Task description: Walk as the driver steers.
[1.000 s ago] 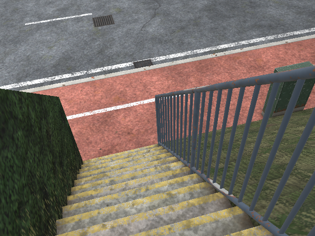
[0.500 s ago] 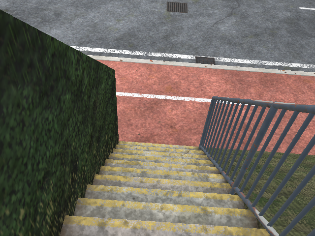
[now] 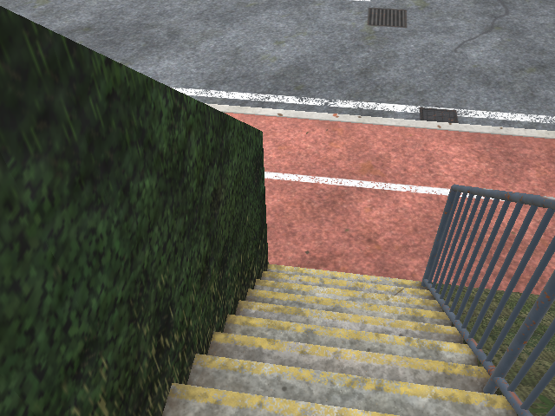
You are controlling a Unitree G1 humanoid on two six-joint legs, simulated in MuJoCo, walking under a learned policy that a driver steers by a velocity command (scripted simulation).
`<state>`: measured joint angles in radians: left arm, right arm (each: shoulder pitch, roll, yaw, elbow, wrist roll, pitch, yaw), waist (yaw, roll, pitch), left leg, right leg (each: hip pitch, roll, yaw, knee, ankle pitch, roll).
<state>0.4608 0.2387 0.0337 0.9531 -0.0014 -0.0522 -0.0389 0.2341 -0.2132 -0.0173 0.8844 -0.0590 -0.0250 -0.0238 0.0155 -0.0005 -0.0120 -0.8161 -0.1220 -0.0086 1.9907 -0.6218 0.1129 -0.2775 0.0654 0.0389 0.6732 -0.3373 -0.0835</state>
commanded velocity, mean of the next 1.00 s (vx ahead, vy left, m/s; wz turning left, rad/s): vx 0.50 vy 0.00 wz -0.41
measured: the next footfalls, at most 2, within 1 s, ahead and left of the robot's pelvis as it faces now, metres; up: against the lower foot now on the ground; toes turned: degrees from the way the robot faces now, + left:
left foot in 0.32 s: +0.29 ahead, +0.11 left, -0.21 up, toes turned -11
right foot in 0.84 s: +0.49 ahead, -0.16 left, -0.42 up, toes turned -29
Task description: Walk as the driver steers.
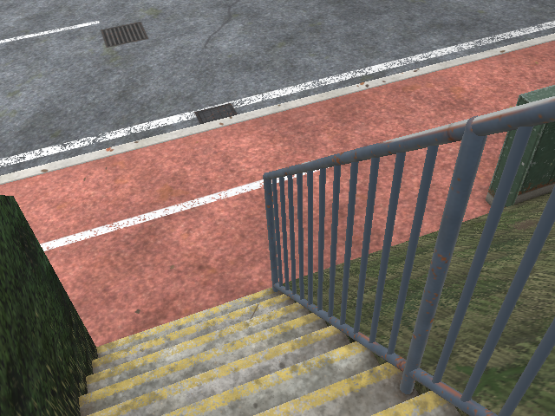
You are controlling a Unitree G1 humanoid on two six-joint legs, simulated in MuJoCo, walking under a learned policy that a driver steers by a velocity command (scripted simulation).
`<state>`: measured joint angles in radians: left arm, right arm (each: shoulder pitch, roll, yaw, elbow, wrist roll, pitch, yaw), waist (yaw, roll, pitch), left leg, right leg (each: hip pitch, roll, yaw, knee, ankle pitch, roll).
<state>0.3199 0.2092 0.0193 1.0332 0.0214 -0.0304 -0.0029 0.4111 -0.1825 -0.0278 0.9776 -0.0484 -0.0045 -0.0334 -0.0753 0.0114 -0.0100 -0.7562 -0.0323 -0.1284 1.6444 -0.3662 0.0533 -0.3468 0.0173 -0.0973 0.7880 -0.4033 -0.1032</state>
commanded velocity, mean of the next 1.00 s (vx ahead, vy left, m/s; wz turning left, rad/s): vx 0.50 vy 0.00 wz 0.44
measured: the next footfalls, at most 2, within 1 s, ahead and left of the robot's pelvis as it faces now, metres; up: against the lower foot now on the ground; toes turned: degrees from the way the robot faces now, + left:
left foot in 0.36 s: +0.26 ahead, +0.14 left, -0.21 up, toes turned +11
right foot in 0.92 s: +0.51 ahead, +0.07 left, -0.42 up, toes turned +31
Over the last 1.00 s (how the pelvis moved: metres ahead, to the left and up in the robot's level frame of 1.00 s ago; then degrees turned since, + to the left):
0.46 -0.08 -0.43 -25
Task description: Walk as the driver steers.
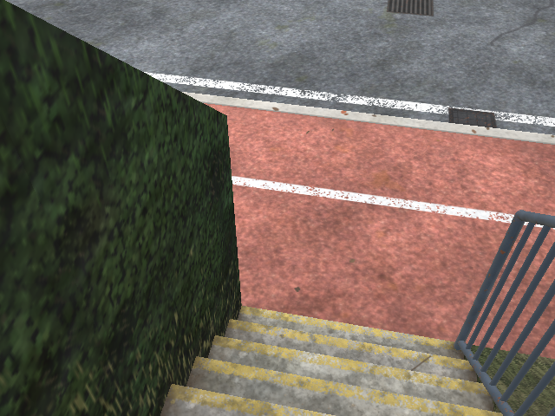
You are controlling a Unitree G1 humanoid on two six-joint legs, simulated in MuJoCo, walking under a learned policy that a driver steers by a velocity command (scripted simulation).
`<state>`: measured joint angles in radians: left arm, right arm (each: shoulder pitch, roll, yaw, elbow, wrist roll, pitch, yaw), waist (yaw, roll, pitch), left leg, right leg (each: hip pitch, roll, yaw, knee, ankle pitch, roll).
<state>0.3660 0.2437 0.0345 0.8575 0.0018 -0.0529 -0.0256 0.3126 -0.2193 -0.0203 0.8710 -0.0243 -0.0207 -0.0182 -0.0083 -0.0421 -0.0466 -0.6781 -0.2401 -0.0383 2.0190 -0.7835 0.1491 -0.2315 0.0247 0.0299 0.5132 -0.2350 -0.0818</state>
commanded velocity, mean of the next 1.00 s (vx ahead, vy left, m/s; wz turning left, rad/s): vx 0.50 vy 0.00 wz -0.41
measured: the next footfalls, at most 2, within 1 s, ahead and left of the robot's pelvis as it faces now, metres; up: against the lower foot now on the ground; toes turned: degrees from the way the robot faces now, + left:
left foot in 0.38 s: +0.31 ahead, +0.11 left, -0.21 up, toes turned -10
right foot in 0.90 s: +0.49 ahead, -0.16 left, -0.42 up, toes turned -29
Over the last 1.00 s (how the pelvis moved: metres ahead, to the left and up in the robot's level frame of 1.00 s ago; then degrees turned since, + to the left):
0.45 0.13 -0.39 29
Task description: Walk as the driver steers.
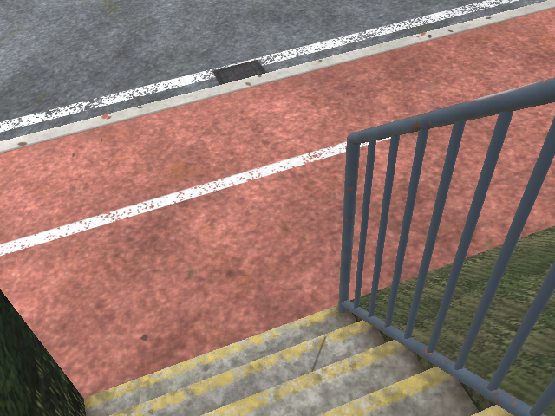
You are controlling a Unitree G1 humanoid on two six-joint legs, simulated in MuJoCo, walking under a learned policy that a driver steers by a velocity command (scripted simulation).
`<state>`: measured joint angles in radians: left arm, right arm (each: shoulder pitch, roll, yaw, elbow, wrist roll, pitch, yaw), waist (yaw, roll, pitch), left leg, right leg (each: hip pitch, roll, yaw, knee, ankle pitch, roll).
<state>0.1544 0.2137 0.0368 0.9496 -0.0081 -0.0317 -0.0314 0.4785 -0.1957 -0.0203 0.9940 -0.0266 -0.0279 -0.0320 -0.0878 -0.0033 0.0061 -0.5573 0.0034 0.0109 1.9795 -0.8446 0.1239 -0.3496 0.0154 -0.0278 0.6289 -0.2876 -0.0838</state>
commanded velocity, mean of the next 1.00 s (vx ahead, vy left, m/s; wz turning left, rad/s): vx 0.43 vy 0.00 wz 0.37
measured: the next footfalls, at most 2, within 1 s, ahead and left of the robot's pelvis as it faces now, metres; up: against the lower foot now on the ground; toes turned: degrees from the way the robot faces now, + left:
left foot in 0.44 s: +0.27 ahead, +0.14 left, -0.21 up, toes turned +12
right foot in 0.96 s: +0.55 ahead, +0.07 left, -0.42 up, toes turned +24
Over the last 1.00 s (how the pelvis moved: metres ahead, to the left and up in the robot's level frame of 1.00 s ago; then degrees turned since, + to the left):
0.44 -0.06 -0.43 -28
